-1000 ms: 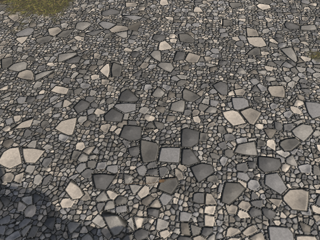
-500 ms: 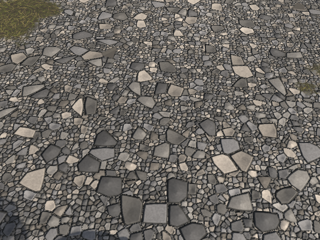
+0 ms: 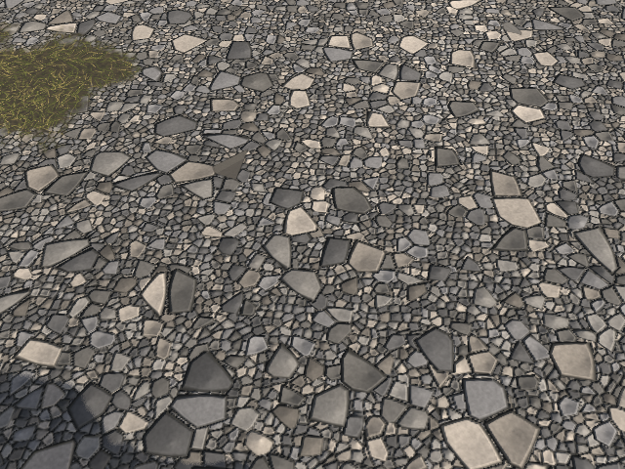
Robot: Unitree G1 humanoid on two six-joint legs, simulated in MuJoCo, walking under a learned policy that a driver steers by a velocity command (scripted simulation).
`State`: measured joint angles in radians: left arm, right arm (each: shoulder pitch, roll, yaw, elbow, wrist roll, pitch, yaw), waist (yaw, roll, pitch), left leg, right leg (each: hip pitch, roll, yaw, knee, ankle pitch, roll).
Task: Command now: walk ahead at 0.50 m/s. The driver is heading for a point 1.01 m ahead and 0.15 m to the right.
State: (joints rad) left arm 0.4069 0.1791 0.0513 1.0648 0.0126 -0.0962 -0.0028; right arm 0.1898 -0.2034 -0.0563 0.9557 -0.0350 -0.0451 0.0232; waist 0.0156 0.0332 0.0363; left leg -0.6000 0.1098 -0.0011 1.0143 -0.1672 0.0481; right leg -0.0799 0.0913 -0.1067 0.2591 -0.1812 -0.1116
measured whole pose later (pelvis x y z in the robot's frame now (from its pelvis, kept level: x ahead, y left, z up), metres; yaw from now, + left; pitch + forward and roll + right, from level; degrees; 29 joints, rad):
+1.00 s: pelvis +0.53 -0.03 -0.01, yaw -22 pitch +0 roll +0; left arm 0.24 0.25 0.08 0.93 0.01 -0.03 -0.01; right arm 0.23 -0.21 -0.05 0.87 -0.03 -0.08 0.00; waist 0.00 0.01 0.06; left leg -0.45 0.09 0.01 1.22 -0.33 0.00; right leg -0.25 0.14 -0.06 0.45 -0.20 -0.16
